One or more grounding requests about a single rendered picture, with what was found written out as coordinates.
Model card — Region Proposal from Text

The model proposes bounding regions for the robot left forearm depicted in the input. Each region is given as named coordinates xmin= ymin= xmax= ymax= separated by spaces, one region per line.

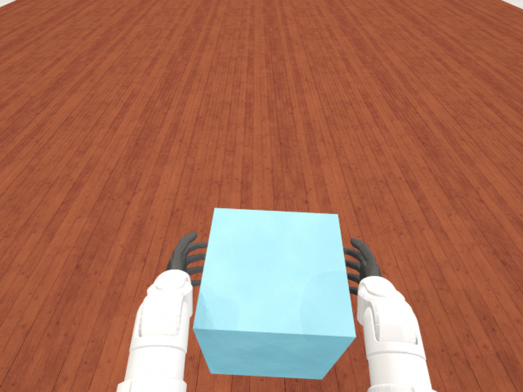
xmin=116 ymin=269 xmax=193 ymax=392

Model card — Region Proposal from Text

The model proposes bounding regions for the carton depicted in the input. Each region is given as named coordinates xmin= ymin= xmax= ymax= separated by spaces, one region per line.
xmin=193 ymin=208 xmax=356 ymax=380

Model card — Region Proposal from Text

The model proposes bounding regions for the robot right forearm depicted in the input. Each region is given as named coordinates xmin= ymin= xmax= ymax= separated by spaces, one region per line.
xmin=357 ymin=276 xmax=436 ymax=392

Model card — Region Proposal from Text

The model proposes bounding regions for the left robot hand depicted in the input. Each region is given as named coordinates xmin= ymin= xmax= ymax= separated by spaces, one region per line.
xmin=165 ymin=232 xmax=208 ymax=287

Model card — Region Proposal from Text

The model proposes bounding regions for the right robot hand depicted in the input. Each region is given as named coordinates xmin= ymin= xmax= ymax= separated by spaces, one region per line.
xmin=343 ymin=238 xmax=382 ymax=295

